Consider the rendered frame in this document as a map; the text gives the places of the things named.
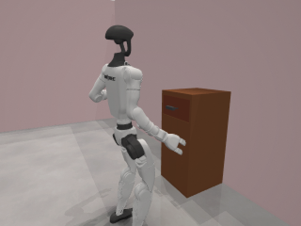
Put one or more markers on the drawer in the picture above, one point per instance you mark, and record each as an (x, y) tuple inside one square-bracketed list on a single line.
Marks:
[(183, 105)]

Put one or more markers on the right robot forearm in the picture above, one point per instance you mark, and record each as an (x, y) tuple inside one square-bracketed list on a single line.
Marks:
[(143, 122)]

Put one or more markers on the robot left upper arm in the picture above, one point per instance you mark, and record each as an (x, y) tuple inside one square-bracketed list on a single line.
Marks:
[(95, 94)]

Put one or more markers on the left robot forearm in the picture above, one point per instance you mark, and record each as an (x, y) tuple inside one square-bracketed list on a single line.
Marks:
[(104, 94)]

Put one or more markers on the right robot hand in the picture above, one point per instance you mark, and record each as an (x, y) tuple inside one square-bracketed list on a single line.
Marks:
[(173, 141)]

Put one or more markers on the handle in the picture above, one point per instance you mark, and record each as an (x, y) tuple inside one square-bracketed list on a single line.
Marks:
[(170, 107)]

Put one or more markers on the cabinet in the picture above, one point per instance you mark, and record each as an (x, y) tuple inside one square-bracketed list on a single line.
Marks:
[(201, 164)]

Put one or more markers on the left robot thigh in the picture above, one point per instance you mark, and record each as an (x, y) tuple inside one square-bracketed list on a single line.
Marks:
[(128, 175)]

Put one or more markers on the humanoid robot head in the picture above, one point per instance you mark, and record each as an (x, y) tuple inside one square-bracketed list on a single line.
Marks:
[(119, 34)]

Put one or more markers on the robot right upper arm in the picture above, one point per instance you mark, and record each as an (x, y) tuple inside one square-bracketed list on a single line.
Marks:
[(133, 78)]

